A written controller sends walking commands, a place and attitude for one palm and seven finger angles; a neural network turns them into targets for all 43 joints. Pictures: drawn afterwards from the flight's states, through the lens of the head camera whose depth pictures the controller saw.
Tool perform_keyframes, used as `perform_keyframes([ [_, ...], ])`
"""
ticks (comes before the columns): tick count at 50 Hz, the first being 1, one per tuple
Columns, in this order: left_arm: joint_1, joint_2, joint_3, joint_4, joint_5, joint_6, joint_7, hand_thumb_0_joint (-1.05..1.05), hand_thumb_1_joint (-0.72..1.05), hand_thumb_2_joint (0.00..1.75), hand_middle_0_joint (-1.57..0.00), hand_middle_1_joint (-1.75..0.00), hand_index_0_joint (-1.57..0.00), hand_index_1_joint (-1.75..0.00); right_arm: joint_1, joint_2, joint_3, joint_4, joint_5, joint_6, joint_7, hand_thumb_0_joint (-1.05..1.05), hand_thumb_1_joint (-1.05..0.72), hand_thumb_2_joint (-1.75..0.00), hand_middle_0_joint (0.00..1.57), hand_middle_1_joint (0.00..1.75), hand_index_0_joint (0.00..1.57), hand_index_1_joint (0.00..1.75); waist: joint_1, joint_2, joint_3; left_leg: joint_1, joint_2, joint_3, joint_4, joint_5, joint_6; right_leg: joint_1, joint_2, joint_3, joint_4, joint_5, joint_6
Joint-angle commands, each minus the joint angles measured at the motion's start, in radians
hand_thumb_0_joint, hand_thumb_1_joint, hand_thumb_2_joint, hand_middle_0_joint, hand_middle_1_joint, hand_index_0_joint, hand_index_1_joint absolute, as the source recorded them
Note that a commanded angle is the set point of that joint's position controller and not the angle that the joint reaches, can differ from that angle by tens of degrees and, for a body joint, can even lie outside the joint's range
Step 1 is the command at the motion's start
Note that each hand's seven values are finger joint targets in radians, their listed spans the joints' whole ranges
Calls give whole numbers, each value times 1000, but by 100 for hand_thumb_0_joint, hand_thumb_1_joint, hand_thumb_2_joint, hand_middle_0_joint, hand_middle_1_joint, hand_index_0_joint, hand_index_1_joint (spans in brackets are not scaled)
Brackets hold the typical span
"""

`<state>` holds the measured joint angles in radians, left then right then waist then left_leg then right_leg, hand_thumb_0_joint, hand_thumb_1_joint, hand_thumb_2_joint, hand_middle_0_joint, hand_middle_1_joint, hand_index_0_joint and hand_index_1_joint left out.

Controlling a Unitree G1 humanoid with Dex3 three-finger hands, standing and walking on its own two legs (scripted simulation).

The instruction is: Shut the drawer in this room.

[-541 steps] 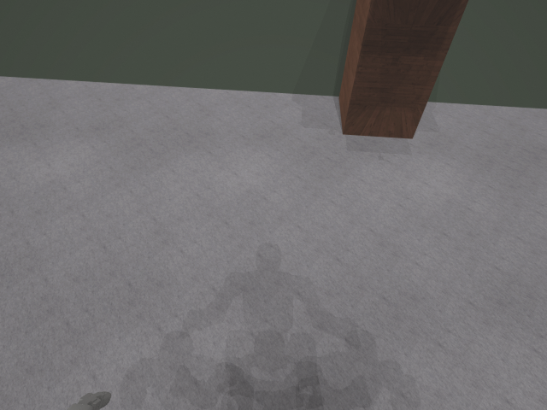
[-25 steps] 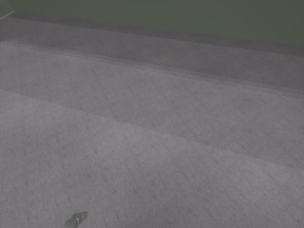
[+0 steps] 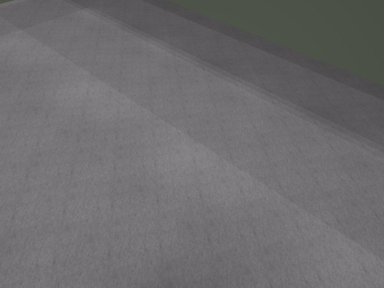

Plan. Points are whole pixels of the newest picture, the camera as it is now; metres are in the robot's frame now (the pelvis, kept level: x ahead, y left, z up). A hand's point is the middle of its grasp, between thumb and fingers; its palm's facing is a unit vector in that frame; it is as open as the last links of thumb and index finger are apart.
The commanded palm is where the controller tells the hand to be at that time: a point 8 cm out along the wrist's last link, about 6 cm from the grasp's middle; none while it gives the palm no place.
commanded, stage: turn or walk to find it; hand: left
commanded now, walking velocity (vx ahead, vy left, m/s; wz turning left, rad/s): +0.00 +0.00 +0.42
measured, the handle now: out of the picture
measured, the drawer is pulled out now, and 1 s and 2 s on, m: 0.25 0.25 0.25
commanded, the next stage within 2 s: none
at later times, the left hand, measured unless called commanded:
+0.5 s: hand out of the picture +0.02 +0.18 -0.13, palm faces +0.22 -0.93 -0.28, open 7.4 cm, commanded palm none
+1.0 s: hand out of the picture -0.15 +0.22 -0.17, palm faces +0.46 -0.86 -0.23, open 7.4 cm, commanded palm none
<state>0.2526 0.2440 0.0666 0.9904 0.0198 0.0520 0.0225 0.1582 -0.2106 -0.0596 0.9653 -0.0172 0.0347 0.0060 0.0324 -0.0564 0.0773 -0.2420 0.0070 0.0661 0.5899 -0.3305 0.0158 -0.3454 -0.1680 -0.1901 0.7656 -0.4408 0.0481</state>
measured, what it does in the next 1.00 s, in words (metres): steps on the spot, turning left: right foot, then left foot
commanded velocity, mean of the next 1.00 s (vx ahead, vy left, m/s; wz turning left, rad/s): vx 0.00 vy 0.00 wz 0.42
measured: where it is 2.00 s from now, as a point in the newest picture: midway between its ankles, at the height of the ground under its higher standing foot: outside the picture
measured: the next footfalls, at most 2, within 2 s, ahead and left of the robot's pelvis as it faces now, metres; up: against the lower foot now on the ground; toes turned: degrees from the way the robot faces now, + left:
right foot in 0.40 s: +0.03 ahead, -0.13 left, +0.00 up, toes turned +5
left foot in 0.86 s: -0.11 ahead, +0.10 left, +0.00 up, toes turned +26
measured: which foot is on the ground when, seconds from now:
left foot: down 0.00-0.42, up 0.44-0.84, down 0.86-1.00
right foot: up 0.00-0.38, down 0.40-0.86, up 0.88-1.00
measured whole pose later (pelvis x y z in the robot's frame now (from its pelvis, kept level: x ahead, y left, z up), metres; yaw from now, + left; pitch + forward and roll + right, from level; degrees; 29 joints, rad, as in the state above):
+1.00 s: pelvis -0.09 +0.01 +0.01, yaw +24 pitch +0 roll -2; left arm 0.23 0.26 0.07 1.01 0.02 0.08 0.02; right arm 0.18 -0.18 -0.04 0.96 -0.02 0.02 -0.01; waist 0.02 -0.04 0.06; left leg -0.22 0.00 0.04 0.53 -0.31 0.04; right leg -0.45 -0.11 -0.09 1.01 -0.45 0.07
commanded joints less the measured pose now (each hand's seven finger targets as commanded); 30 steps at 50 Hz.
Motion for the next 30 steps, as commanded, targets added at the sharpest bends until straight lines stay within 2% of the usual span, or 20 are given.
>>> perform_keyframes([
  [1,-108,66,11,-113,0,-7,0,0,90,90,-20,-30,-20,-30,105,-210,-37,-29,-7,-20,-29,0,-90,-90,20,30,20,30,-79,314,-65,116,317,-334,-275,555,139,-217,34,154,324,-80,19],
  [3,-77,75,15,-90,-5,-13,-10,0,90,90,-20,-30,-20,-30,34,-182,-22,-53,-5,-24,-30,0,-90,-90,20,30,20,30,-46,255,-49,108,252,-257,-257,572,130,-203,47,159,346,3,22],
  [5,-54,71,13,-78,-4,-17,-14,0,90,90,-20,-30,-20,-30,33,-183,-23,-59,-2,-29,-29,0,-90,-90,20,30,20,30,-39,201,-82,137,227,-237,-252,572,126,-190,60,155,337,36,32],
  [7,-66,68,10,-85,-5,-16,-12,0,90,90,-20,-30,-20,-30,56,-184,-26,-56,-1,-29,-27,0,-90,-90,20,30,20,30,-48,172,-92,153,228,-258,-258,552,132,-188,67,159,309,47,39],
  [11,-96,58,6,-109,-7,-15,-7,0,90,90,-20,-30,-20,-30,67,-190,-36,-60,-5,-22,-22,0,-90,-90,20,30,20,30,-62,183,-85,139,239,-315,-265,452,154,-162,78,164,190,10,41],
  [14,-110,50,2,-122,-10,-20,-5,0,90,90,-20,-30,-20,-30,60,-190,-39,-64,-10,-14,-19,0,-90,-90,20,30,20,30,-64,210,-67,57,224,-364,-255,419,153,-60,104,153,45,-10,29],
  [16,-65,46,3,-117,-14,-25,-3,0,90,90,-20,-30,-20,-30,39,-196,-42,-73,-12,-10,-16,0,-90,-90,20,30,20,30,-45,211,-88,24,209,-384,-234,402,144,18,125,141,-64,26,22],
  [18,-4,55,7,-99,-15,-35,-1,0,90,90,-20,-30,-20,-30,23,-186,-44,-82,-5,-8,-14,0,-90,-90,20,30,20,30,-11,192,-112,-59,168,-376,-175,345,109,171,131,131,-254,175,16],
  [19,27,84,13,-95,-10,-45,2,0,90,90,-20,-30,-20,-30,21,-162,-43,-83,1,-8,-10,0,-90,-90,20,30,20,30,5,124,-125,-131,116,-342,-115,263,64,275,95,161,-381,244,8],
  [20,53,155,29,-96,4,-55,10,0,90,90,-20,-30,-20,-30,42,-98,-34,-96,9,-9,-6,0,-90,-90,20,30,20,30,14,-88,-148,-298,11,-231,55,36,1,404,-104,353,-475,196,-50],
  [21,48,220,39,-111,9,-54,13,0,90,90,-20,-30,-20,-30,8,-82,-32,-125,5,-6,-7,0,-90,-90,20,30,20,30,30,-254,-93,-372,-78,-121,293,-236,-43,308,-306,540,-523,255,-161],
  [22,14,204,31,-129,1,-47,14,0,90,90,-20,-30,-20,-30,1,-121,-45,-119,-1,6,-4,0,-90,-90,20,30,20,30,16,-142,-77,-325,-38,-165,455,-225,-36,167,-312,486,-536,200,-205],
  [23,-61,163,35,-143,-2,-53,18,0,90,90,-20,-30,-20,-30,35,-128,-50,-92,-8,21,0,0,-90,-90,20,30,20,30,-20,-200,-42,-320,-11,-193,537,-169,-34,80,-259,449,-576,56,-188],
  [24,-109,144,27,-159,-4,-46,17,0,90,90,-20,-30,-20,-30,53,-126,-56,-76,-8,29,5,0,-90,-90,20,30,20,30,-43,-148,-1,-307,-5,-169,600,-123,-37,28,-221,409,-581,11,-160],
  [25,-143,121,16,-168,-3,-50,13,0,90,90,-20,-30,-20,-30,80,-121,-53,-52,-11,32,11,0,-90,-90,20,30,20,30,-62,-98,9,-291,5,-146,638,-66,-46,18,-174,325,-558,58,-143],
  [26,-144,102,10,-168,-3,-56,12,0,90,90,-20,-30,-20,-30,106,-106,-49,-40,-11,33,14,0,-90,-90,20,30,20,30,-71,-83,3,-288,7,-129,650,-27,-57,34,-143,263,-538,124,-133],
  [27,-131,101,8,-163,-3,-60,11,0,90,90,-20,-30,-20,-30,127,-96,-46,-32,-10,33,15,0,-90,-90,20,30,20,30,-72,-88,-23,-293,3,-117,647,-6,-66,78,-124,220,-519,172,-127],
  [28,-112,101,10,-159,-3,-61,11,0,90,90,-20,-30,-20,-30,129,-95,-46,-29,-8,33,15,0,-90,-90,20,30,20,30,-64,-102,-28,-298,10,-107,643,2,-75,99,-128,199,-517,173,-128],
  [29,-102,100,10,-150,-1,-61,13,0,90,90,-20,-30,-20,-30,123,-97,-45,-28,-6,33,16,0,-90,-90,20,30,20,30,-58,-98,-32,-298,18,-101,623,5,-80,118,-133,187,-517,175,-130],
  [30,-76,103,10,-143,0,-61,13,0,90,90,-20,-30,-20,-30,104,-94,-43,-32,-7,33,16,0,-90,-90,20,30,20,30,-41,-105,-28,-290,21,-92,592,-4,-85,123,-135,191,-518,172,-133],
])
